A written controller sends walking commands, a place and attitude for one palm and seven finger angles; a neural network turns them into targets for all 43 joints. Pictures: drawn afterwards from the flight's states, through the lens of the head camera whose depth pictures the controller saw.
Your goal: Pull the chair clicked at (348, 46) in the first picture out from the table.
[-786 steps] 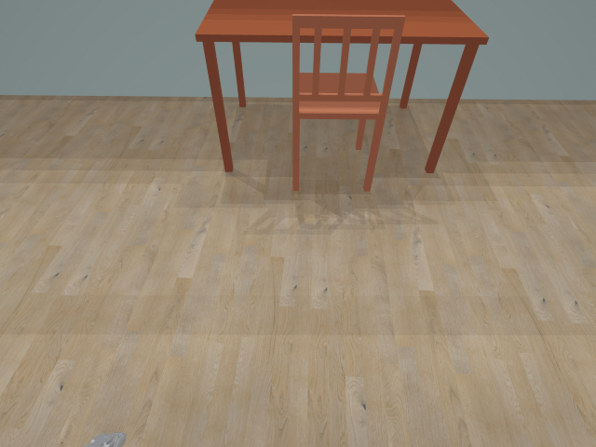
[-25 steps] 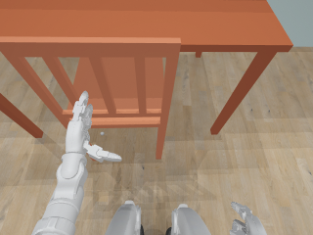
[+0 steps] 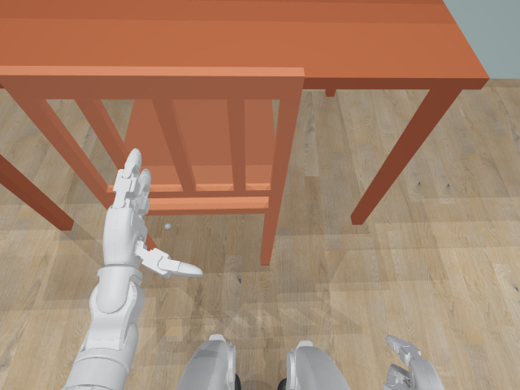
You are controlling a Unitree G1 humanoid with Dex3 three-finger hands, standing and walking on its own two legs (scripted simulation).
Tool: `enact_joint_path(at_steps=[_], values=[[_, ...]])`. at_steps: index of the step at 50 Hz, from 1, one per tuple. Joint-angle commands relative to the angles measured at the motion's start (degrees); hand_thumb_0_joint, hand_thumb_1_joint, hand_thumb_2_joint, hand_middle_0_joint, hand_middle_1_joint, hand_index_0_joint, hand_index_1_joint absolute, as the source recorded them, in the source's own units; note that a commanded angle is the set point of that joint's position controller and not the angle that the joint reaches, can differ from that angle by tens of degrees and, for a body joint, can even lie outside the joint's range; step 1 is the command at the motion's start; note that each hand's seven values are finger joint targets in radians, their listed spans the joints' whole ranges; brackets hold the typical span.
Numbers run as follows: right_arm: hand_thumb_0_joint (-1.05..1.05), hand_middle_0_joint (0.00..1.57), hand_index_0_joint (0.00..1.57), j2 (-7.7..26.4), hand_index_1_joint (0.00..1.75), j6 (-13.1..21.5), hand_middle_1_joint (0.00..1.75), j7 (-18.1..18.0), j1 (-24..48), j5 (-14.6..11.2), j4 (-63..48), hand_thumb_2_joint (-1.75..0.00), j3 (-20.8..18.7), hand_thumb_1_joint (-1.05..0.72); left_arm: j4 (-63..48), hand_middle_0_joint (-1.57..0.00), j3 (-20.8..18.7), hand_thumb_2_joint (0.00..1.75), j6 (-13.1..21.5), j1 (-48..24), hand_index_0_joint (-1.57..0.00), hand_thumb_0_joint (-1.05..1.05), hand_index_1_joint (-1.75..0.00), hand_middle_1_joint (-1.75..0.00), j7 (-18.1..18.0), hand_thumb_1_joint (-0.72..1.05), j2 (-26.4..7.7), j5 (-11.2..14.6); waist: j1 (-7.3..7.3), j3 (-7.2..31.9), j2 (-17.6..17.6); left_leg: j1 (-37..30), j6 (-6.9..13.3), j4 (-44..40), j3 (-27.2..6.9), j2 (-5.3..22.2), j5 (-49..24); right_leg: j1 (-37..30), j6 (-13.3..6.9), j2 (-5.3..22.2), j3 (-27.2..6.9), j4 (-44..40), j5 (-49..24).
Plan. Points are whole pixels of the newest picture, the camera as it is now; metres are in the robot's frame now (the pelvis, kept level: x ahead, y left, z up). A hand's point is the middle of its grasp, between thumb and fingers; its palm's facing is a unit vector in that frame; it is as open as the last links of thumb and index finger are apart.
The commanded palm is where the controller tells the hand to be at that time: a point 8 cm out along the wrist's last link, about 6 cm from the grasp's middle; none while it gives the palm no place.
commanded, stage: aim the fingers beside a spindle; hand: left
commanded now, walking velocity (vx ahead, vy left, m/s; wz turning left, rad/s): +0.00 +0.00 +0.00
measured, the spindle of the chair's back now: (178, 150) +0.51 +0.16 +0.00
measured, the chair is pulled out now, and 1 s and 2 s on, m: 0.00 0.00 0.00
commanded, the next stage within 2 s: push the fingers through the gap in 0.06 s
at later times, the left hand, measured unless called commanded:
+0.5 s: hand (174, 206) +0.39 +0.15 +0.01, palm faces +0.05 -1.00 -0.04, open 16.9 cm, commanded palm +0.37 +0.19 +0.02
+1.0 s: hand (182, 181) +0.43 +0.14 +0.01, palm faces +0.06 -1.00 -0.03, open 16.9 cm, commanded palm +0.41 +0.19 +0.02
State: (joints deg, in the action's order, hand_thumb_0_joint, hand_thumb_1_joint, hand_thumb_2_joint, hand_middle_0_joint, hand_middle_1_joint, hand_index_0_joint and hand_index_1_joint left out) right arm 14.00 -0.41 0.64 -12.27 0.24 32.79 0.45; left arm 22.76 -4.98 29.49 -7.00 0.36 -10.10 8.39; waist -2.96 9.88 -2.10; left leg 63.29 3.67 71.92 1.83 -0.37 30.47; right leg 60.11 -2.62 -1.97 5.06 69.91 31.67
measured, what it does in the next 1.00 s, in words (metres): stands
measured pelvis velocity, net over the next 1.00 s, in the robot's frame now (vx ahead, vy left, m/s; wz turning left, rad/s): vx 0.00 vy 0.00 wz -0.01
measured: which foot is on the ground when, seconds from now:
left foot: down 0.00-1.00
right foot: down 0.00-1.00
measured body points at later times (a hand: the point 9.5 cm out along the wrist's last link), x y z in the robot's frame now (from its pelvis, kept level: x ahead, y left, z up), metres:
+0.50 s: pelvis -0.01 +0.00 -0.01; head +0.11 +0.02 +0.42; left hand +0.38 +0.20 +0.01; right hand +0.12 -0.25 -0.13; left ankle +0.03 +0.08 -0.63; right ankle +0.01 -0.10 -0.63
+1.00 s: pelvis +0.00 +0.00 -0.01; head +0.13 +0.01 +0.43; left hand +0.43 +0.19 +0.02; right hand +0.08 -0.26 -0.13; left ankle +0.03 +0.08 -0.63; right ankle +0.01 -0.10 -0.63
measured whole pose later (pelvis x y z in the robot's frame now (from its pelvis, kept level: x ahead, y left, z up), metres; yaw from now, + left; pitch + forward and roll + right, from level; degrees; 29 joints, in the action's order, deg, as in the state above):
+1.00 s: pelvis +0.00 +0.00 -0.01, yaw -1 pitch +25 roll -3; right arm 14.3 -2.6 1.4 -15.2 0.8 35.8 0.6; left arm 46.8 -11.2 29.2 -30.0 -0.5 -13.0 6.0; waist -6.1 10.0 -2.6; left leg 67.5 3.9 73.0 2.0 -0.1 30.4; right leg 64.3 -2.5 -2.2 4.9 70.8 31.4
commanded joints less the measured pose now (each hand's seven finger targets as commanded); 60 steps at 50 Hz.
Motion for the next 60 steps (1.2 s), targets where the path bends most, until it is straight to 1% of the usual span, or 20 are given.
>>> enact_joint_path(at_steps=[1, 4, 8, 10, 12, 14, 17, 21, 25, 29, 32, 36, 40, 41, 44, 47, 50, 52, 55, 60], values=[[0.0, 0.2, 0.2, 8.43, 0.3, 1.75, 0.3, -0.12, -1.0, -0.22, -4.94, -0.9, -2.95, -0.9, -1.86, -0.06, 0.92, 0.3, 1.84, -13.75, -0.06, 0.0, -0.08, -0.08, 0.14, -0.5, -3.45, -1.13, -2.93, 14.46, 2.82, -14.09, -2.08, -8.66, -6.46, 1.03, -12.35, -5.33, 1.06, 0.44, -3.5, -9.63, -11.73], [0.0, 0.2, 0.2, 9.03, 0.3, 1.51, 0.3, -0.32, -0.84, -0.76, -5.76, -0.9, -3.05, -0.9, 2.18, -0.06, 3.46, 0.3, -0.26, -15.67, -0.06, 0.0, -0.08, -0.08, 2.07, -0.5, -0.5, -0.57, -3.24, 12.9, 3.47, -12.99, -1.85, -8.97, -6.59, 0.75, -8.47, -3.61, 0.77, 0.69, -3.38, -10.49, -8.27], [0.0, 0.2, 0.2, 8.84, 0.3, 1.88, 0.3, -0.59, -0.75, -0.45, -7.06, -0.9, -3.65, -0.9, -9.03, -0.06, 0.3, 0.3, 2.28, -19.86, -0.06, 0.0, -0.08, -0.08, 1.34, -0.5, -4.32, 0.55, -0.42, 24.28, -2.46, -21.47, -2.64, -8.95, -7.26, 0.98, -15.48, -5.5, 0.37, 0.86, -3.43, -8.81, -12.29], [0.0, 0.2, 0.2, 8.73, 0.3, 2.06, 0.3, -0.65, -1.11, 0.12, -6.9, -0.9, -3.6, -0.9, -15.11, -0.06, -2.8, 0.3, 4.57, -22.31, -0.06, 0.0, -0.08, -0.08, -0.72, -0.5, -8.43, 0.12, 0.4, 29.18, -5.22, -25.31, -3.26, -8.53, -7.71, 1.27, -20.84, -6.11, 0.27, 0.7, -3.5, -7.35, -15.28], [0.0, 0.2, 0.2, 8.22, 0.3, 2.05, 0.3, -0.27, -1.3, 0.55, -5.7, -0.9, -3.24, -0.9, -12.63, -0.06, -2.87, 0.3, 5.69, -22.41, -0.06, 0.0, -0.08, -0.08, -2.92, -0.5, -8.09, -1.17, -0.53, 26.4, -4.65, -24.37, -3.57, -7.94, -8.36, 1.48, -21.41, -3.82, 0.39, 0.52, -3.0, -6.57, -15.06], [0.0, 0.2, 0.2, 8.27, 0.3, 1.79, 0.3, -0.22, -1.65, 0.88, -4.49, -0.9, -2.99, -0.9, -6.49, -0.06, -4.24, 0.3, 5.6, -23.42, -0.06, 0.0, -0.08, -0.08, -4.33, -0.5, -9.25, -2.74, -1.96, 22.36, -0.12, -18.16, -2.73, -6.88, -7.92, 1.22, -17.11, -3.65, 0.77, 0.27, -3.21, -6.49, -12.95], [0.0, 0.2, 0.2, 8.42, 0.3, 1.19, 0.3, -0.17, -1.38, 0.58, -4.3, -0.9, -2.72, -0.9, 1.98, -0.06, -2.55, 0.3, 3.63, -25.08, -0.06, 0.0, -0.08, -0.08, -3.71, -0.5, -7.04, -3.62, -2.96, 18.41, 1.53, -12.3, -2.16, -6.87, -6.73, 0.55, -10.11, -3.84, 0.95, 0.48, -3.85, -7.73, -9.0], [0.0, 0.2, 0.2, 9.29, 0.3, 0.48, 0.3, -0.26, -2.65, -0.09, -4.95, -0.9, -3.16, -0.9, 3.3, -0.06, -1.51, 0.3, 0.25, -26.22, -0.06, 0.0, -0.08, -0.08, -0.63, -0.5, -5.41, -1.65, -2.25, 23.23, -2.21, -18.11, -2.78, -8.33, -7.03, 0.81, -14.21, -4.72, 0.53, 0.49, -3.47, -8.46, -12.07], [0.0, 0.2, 0.2, 9.2, 0.3, 0.59, 0.3, -0.52, -3.56, -0.44, -5.06, -0.9, -3.49, -0.9, -2.0, -0.06, -2.17, 0.3, 0.5, -28.62, -0.06, 0.0, -0.08, -0.08, 0.77, -0.5, -6.52, 0.5, -2.11, 27.85, -2.42, -23.23, -2.99, -8.25, -7.57, 1.45, -21.35, -6.45, 0.59, 0.19, -3.33, -8.49, -17.21], [0.0, 0.2, 0.2, 9.01, 0.3, 0.82, 0.3, -0.68, -4.49, 0.11, -2.73, -0.9, -3.15, -0.9, 1.66, -0.06, -4.53, 0.3, 2.77, -33.92, -0.06, 0.0, -0.08, -0.08, -1.25, -0.5, -9.06, -0.69, -3.88, 22.13, 0.54, -18.14, -2.46, -7.45, -7.33, 1.25, -17.51, -4.81, 0.98, 0.05, -3.52, -8.54, -14.65], [0.0, 0.2, 0.2, 8.85, 0.3, 0.63, 0.3, -0.46, -4.69, 0.45, -2.42, -0.9, -3.05, -0.9, 7.39, -0.06, -7.31, 0.3, 3.95, -33.51, -0.06, 0.0, -0.08, -0.08, -2.54, -0.5, -10.87, -2.18, -3.41, 20.39, 1.61, -14.15, -2.35, -7.11, -6.44, 0.84, -14.91, -5.09, 0.99, 0.19, -4.01, -8.26, -13.45], [0.0, 0.2, 0.2, 9.03, 0.3, 0.13, 0.3, 0.21, -5.69, 0.7, -2.63, -0.9, -3.2, -0.9, 9.53, -0.06, -6.71, 0.3, 4.01, -35.85, -0.06, 0.0, -0.08, -0.08, -1.86, -0.5, -10.44, -3.24, -2.83, 24.04, -4.13, -17.87, -2.93, -7.27, -6.43, 0.8, -17.41, -4.06, 0.47, 0.18, -3.86, -7.56, -14.52], [0.0, 0.2, 0.2, 9.36, 0.3, -0.3, 0.3, 0.5, -6.8, 0.53, -2.78, -0.9, -3.74, -0.9, 7.87, -0.06, -6.37, 0.3, 3.52, -36.98, -0.06, 0.0, -0.08, -0.08, -0.48, -0.5, -9.69, -1.88, -3.1, 28.84, -4.04, -22.27, -3.27, -7.13, -6.99, 1.44, -23.09, -5.28, 0.55, -0.12, -3.56, -7.35, -18.58], [0.0, 0.2, 0.2, 9.47, 0.3, -0.49, 0.3, 0.49, -6.91, 0.45, -2.78, -0.9, -3.74, -0.9, 7.8, -0.06, -7.09, 0.3, 3.35, -36.73, -0.06, 0.0, -0.08, -0.08, -0.33, -0.5, -10.56, -1.48, -2.93, 28.92, -3.44, -21.86, -3.22, -7.2, -6.78, 1.42, -23.37, -6.32, 0.58, -0.14, -3.73, -7.59, -19.25], [0.0, 0.2, 0.2, 9.44, 0.3, -0.5, 0.3, 0.24, -7.36, 0.29, -1.87, -0.9, -3.58, -0.9, 10.84, -0.06, -6.51, 0.3, 3.02, -40.63, -0.06, 0.0, -0.08, -0.08, -0.21, -0.5, -10.06, -1.41, -5.01, 24.81, -0.4, -18.1, -2.53, -7.06, -6.75, 1.29, -19.46, -5.49, 1.01, -0.22, -3.86, -8.34, -17.27], [0.0, 0.2, 0.2, 9.42, 0.3, -0.63, 0.3, 0.15, -7.74, 0.49, -1.42, -0.9, -3.59, -0.9, 12.31, -0.06, -8.42, 0.3, 3.99, -41.92, -0.06, 0.0, -0.08, -0.08, -0.89, -0.5, -11.92, -2.25, -4.34, 24.42, -0.67, -16.84, -2.44, -6.91, -6.3, 1.05, -18.59, -5.5, 0.98, -0.09, -4.22, -8.21, -16.67], [0.0, 0.2, 0.2, 9.48, 0.3, -0.7, 0.3, 0.25, -8.18, 0.83, -0.76, -0.9, -3.47, -0.9, 14.67, -0.06, -8.65, 0.3, 4.91, -46.15, -0.06, 0.0, -0.08, -0.08, -1.51, -0.5, -12.32, -3.02, -5.15, 23.72, -1.88, -17.16, -2.5, -6.64, -6.64, 1.11, -17.83, -3.11, 0.96, -0.09, -4.06, -7.95, -15.3], [0.0, 0.2, 0.2, 9.53, 0.3, -0.81, 0.3, 0.36, -8.65, 1.1, -0.68, -0.9, -3.48, -0.9, 15.49, -0.06, -10.27, 0.3, 5.56, -46.63, -0.06, 0.0, -0.08, -0.08, -1.56, -0.5, -14.38, -3.44, -4.48, 25.41, -2.55, -17.23, -2.57, -6.39, -6.33, 0.93, -18.62, -4.58, 0.78, -0.08, -4.33, -7.73, -16.02], [0.0, 0.2, 0.2, 9.44, 0.3, -1.17, 0.3, 0.67, -9.06, 1.22, -0.8, -0.9, -3.48, -0.9, 16.12, -0.06, -9.49, 0.3, 5.73, -47.82, -0.06, 0.0, -0.08, -0.08, -1.2, -0.5, -13.4, -3.64, -4.84, 28.11, -4.22, -19.49, -2.72, -6.08, -6.38, 1.1, -21.39, -4.33, 0.81, -0.12, -4.21, -7.34, -18.17], [0.0, 0.2, 0.2, 9.66, 0.3, -2.14, 0.3, 0.86, -9.87, 0.99, -0.66, -0.9, -3.4, -0.9, 21.16, -0.06, -10.08, 0.3, 4.42, -47.98, -0.06, 0.0, -0.08, -0.08, -0.45, -0.5, -13.84, -3.56, -5.64, 25.54, -1.04, -15.84, -2.27, -6.14, -5.98, 1.02, -19.33, -5.49, 1.03, -0.27, -4.35, -8.04, -17.9]])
